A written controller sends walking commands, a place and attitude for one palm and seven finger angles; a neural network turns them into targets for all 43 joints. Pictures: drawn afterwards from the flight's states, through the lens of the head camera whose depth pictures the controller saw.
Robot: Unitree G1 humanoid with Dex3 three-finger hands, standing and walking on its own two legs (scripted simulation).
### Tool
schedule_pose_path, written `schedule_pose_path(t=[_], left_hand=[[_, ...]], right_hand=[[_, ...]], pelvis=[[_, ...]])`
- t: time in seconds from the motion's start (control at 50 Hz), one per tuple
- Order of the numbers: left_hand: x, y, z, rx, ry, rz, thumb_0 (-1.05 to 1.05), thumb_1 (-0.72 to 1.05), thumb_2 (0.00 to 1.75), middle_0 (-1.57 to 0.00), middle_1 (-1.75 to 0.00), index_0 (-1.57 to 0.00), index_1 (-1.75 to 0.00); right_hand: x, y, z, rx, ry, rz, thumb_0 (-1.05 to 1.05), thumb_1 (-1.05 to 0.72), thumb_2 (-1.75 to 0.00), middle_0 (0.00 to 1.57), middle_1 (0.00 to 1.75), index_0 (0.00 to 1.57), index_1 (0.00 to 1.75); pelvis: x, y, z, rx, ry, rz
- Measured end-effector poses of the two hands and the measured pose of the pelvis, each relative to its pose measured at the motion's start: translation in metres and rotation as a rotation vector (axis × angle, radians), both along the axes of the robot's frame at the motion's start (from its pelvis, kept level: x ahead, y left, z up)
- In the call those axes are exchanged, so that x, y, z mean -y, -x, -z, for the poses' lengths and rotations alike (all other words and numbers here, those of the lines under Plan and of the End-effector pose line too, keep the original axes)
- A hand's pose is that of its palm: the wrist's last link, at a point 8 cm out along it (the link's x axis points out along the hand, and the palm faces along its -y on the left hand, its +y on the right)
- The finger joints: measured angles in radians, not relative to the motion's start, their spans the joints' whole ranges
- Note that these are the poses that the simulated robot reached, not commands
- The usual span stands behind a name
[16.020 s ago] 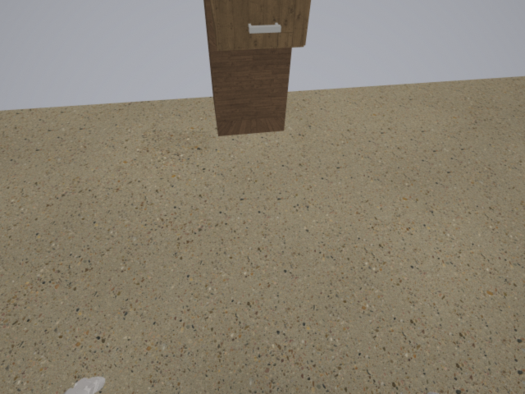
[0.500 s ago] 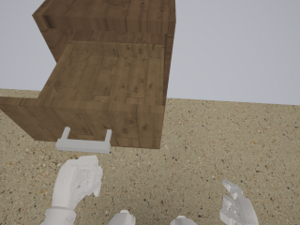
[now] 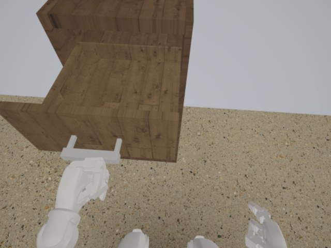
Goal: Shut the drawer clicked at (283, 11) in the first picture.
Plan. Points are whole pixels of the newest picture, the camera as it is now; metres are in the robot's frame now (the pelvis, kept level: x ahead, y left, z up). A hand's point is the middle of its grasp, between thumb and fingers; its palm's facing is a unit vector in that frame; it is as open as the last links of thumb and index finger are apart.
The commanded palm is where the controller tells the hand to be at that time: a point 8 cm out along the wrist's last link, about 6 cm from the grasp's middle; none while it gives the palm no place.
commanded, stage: push the drawer shut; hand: left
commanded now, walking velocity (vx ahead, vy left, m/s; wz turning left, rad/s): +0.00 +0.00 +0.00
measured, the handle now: (93, 148) +0.33 +0.18 +0.06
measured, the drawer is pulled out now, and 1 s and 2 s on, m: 0.29 0.17 0.05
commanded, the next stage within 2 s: none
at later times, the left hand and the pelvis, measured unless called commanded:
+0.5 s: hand (111, 157) +0.31 +0.14 +0.05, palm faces -0.10 -0.99 -0.05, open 2.8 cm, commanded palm +0.32 +0.19 +0.07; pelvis -0.03 +0.01 +0.00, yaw +0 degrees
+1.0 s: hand (118, 135) +0.37 +0.13 +0.05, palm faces -0.06 -1.00 -0.05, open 2.9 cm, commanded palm +0.37 +0.18 +0.07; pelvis -0.02 +0.02 +0.01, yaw -1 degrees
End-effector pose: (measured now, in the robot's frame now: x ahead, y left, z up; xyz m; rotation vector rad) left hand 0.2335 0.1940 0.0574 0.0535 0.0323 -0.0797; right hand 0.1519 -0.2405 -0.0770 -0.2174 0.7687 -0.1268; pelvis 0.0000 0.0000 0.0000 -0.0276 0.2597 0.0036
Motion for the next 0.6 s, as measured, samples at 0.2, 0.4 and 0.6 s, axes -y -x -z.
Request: schedule_pose_path(t=[0.2,0.4,0.6], left_hand=[[-0.003,-0.014,0.006,0.034,0.002,0.006,-0.07,0.78,0.96,-1.40,-1.60,-1.40,-1.60],[0.001,-0.044,0.004,0.027,0.002,0.019,-0.06,0.79,0.99,-1.41,-1.60,-1.40,-1.60],[0.002,-0.078,0.002,0.028,0.008,0.011,-0.03,0.80,0.97,-1.40,-1.60,-1.40,-1.60]], right_hand=[[-0.003,0.011,0.008,-0.027,0.014,-0.013,0.01,-0.91,-0.90,0.20,0.30,0.20,0.30],[-0.014,0.026,0.007,-0.043,0.001,-0.005,0.01,-0.90,-0.90,0.20,0.30,0.20,0.30],[-0.013,0.050,0.008,-0.109,0.008,0.032,0.01,-0.90,-0.90,0.21,0.30,0.20,0.30]], pelvis=[[-0.003,0.016,0.003,0.005,0.007,-0.012],[-0.009,0.026,0.000,0.018,0.008,-0.011],[-0.016,0.026,-0.004,0.014,0.006,0.002]])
